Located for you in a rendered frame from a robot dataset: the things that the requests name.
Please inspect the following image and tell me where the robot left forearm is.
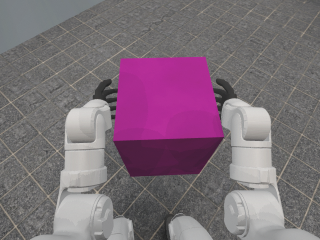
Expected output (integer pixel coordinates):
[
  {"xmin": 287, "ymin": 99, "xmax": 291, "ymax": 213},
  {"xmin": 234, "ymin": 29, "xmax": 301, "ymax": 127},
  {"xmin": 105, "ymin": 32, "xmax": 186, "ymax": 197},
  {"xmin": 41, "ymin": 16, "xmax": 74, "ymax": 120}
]
[{"xmin": 53, "ymin": 99, "xmax": 112, "ymax": 231}]

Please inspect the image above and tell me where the robot right forearm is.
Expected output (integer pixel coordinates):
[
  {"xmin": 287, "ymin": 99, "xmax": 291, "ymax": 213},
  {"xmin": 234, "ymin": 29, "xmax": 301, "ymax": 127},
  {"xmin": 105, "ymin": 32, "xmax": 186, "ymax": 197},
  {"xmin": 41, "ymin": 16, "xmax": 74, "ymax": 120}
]
[{"xmin": 221, "ymin": 98, "xmax": 285, "ymax": 225}]

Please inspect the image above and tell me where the robot right shin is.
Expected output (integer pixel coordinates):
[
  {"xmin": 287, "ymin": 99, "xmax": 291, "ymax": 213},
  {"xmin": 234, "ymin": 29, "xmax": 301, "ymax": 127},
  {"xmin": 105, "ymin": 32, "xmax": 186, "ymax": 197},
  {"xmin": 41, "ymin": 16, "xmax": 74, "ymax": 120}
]
[{"xmin": 171, "ymin": 213, "xmax": 184, "ymax": 221}]

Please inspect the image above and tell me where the left robot upper arm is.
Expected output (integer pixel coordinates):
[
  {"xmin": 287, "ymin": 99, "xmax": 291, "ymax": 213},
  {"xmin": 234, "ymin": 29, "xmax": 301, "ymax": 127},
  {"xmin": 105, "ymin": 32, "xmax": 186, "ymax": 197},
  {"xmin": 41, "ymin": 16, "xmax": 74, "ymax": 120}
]
[{"xmin": 30, "ymin": 194, "xmax": 114, "ymax": 240}]

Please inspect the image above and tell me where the left robot hand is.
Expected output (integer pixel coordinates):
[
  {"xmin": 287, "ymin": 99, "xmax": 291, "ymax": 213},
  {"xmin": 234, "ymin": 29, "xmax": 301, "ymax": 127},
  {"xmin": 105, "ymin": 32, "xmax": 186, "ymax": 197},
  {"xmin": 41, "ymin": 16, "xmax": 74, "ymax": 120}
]
[{"xmin": 92, "ymin": 79, "xmax": 118, "ymax": 119}]

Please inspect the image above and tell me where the carton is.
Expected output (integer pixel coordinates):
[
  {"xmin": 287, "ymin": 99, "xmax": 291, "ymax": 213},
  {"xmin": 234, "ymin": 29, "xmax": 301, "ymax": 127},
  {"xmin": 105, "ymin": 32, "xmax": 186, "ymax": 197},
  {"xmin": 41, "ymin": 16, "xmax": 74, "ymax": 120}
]
[{"xmin": 113, "ymin": 57, "xmax": 224, "ymax": 177}]

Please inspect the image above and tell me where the right robot upper arm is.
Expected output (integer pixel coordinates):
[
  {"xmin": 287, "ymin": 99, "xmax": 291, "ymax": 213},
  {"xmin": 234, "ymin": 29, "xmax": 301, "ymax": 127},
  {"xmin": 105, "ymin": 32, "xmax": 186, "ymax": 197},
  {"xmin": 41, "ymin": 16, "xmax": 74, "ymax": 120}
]
[{"xmin": 224, "ymin": 190, "xmax": 320, "ymax": 240}]

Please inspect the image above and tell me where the left robot thigh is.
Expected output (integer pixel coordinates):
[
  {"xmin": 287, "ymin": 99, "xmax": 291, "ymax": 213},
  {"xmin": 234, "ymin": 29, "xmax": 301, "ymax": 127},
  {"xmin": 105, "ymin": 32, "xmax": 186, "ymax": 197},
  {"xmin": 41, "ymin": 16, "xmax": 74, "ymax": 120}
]
[{"xmin": 107, "ymin": 217, "xmax": 135, "ymax": 240}]

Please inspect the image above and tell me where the right robot hand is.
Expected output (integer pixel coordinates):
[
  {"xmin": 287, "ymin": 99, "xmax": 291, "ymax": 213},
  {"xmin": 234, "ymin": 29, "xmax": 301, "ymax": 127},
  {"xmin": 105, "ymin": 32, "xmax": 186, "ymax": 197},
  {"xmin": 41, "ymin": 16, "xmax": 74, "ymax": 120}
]
[{"xmin": 213, "ymin": 78, "xmax": 237, "ymax": 120}]

